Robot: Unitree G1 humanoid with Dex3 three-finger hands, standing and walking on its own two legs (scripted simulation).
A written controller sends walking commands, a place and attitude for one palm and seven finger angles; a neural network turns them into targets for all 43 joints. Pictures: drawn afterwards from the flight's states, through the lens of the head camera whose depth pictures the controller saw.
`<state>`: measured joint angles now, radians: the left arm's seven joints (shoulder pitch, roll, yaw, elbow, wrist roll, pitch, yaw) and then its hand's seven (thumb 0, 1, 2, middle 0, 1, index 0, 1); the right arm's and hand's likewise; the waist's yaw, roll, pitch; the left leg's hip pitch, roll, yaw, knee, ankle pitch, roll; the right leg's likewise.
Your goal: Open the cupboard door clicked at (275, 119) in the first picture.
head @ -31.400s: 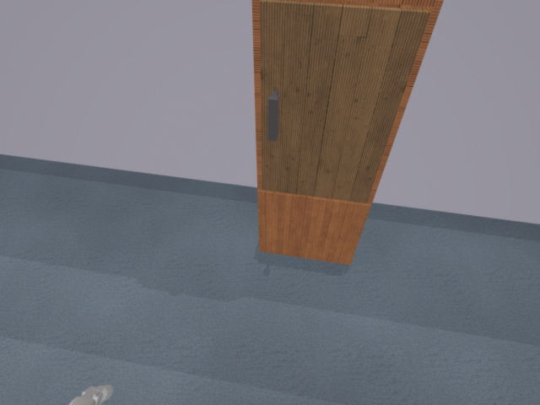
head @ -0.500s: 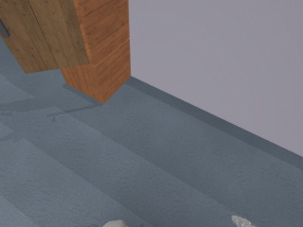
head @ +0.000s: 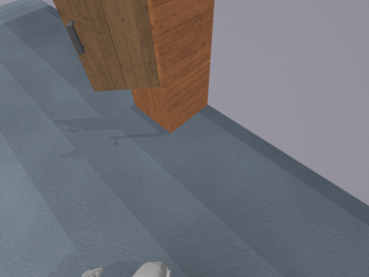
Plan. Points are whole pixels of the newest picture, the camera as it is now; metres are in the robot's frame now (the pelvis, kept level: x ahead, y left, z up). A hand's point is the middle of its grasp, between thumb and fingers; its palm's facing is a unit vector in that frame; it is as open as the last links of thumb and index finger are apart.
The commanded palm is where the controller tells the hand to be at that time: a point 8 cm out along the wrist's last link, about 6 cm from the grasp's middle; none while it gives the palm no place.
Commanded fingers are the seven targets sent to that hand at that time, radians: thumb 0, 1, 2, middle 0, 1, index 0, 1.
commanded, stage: turn to face it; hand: left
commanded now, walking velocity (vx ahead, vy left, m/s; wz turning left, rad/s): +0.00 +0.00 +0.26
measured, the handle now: (76, 37) +1.02 +0.52 -0.02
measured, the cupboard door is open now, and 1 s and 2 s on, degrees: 49 49 49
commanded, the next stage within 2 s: take the last steps up to it in 0.08 s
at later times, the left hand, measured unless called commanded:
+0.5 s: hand out of the picture +0.07 +0.24 -0.16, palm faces +0.18 -0.96 -0.20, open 7.4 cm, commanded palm none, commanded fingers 0.00 0.90 0.90 -0.20 -0.30 -0.20 -0.30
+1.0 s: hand out of the picture +0.07 +0.24 -0.17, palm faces +0.35 -0.92 -0.16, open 7.4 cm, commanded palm none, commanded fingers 0.00 0.90 0.90 -0.20 -0.30 -0.20 -0.30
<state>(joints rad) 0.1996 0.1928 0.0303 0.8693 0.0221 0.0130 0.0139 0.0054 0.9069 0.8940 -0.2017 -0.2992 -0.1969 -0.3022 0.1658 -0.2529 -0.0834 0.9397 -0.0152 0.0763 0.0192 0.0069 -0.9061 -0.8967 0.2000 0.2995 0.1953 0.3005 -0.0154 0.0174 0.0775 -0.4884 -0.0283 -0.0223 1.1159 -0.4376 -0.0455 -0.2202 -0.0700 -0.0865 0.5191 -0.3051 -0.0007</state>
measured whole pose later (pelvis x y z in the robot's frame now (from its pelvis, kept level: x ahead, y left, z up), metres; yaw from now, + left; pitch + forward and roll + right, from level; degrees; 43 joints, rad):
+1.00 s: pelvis +0.17 +0.10 +0.00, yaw +15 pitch +1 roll +1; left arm 0.40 0.15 0.05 1.10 0.03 -0.05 -0.01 0.01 0.91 0.89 -0.20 -0.30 -0.20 -0.30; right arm 0.20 -0.21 -0.06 1.01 -0.02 -0.01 0.05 0.01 -0.91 -0.90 0.20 0.30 0.19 0.30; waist 0.05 -0.03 0.05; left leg -0.47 0.07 0.08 0.62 -0.19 -0.02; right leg -0.01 -0.14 -0.17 0.36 -0.34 0.09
